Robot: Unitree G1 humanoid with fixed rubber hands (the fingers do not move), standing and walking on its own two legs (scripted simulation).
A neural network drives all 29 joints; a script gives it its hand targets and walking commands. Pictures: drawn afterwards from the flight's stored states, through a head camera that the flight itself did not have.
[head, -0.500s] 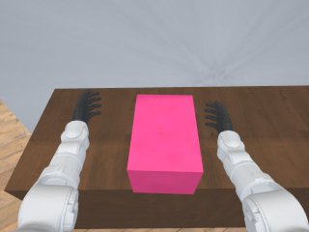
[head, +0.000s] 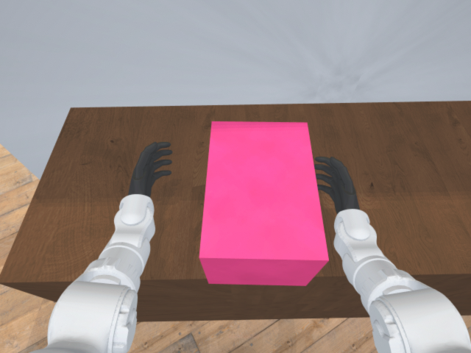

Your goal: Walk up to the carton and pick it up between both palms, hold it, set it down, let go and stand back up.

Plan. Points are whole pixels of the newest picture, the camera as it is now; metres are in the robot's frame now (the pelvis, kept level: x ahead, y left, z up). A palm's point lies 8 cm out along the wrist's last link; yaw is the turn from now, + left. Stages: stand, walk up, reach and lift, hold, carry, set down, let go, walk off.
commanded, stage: reach and lift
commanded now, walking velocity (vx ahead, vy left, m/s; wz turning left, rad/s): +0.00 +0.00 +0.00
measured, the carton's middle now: (258, 202) +0.40 -0.01 -0.03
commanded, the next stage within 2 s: none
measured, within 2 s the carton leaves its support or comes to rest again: leaves its support in 1.80 s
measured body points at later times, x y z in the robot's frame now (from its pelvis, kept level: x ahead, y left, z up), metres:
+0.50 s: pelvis +0.00 +0.00 +0.00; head +0.09 +0.01 +0.44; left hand +0.41 +0.13 +0.01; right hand +0.40 -0.15 +0.00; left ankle +0.00 +0.12 -0.73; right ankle -0.01 -0.13 -0.73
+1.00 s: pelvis +0.00 +0.00 +0.00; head +0.09 +0.01 +0.44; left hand +0.41 +0.13 +0.01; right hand +0.39 -0.15 +0.00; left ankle +0.00 +0.12 -0.73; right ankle -0.01 -0.13 -0.73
